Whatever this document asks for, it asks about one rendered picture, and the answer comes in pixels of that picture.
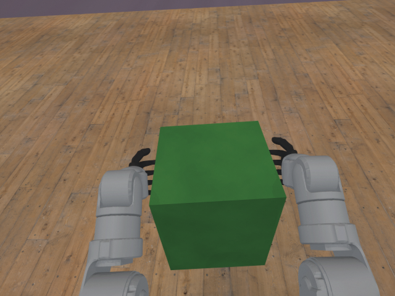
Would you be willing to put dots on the right robot upper arm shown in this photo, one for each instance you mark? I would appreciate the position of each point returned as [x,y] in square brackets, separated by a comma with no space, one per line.
[335,276]

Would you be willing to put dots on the right robot hand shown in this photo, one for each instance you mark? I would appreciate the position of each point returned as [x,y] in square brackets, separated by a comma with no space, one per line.
[289,150]

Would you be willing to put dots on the left robot upper arm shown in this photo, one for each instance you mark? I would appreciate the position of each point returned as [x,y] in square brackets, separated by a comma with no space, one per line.
[119,283]

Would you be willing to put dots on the carton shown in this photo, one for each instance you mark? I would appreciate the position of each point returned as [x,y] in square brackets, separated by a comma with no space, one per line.
[216,197]

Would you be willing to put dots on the robot left forearm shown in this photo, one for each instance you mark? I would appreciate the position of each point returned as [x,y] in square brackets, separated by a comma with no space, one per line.
[117,231]

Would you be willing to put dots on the robot right forearm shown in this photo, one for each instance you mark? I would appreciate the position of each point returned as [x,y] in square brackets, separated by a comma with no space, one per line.
[321,204]

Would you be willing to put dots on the left robot hand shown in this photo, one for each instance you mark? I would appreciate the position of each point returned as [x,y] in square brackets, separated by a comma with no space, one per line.
[135,162]

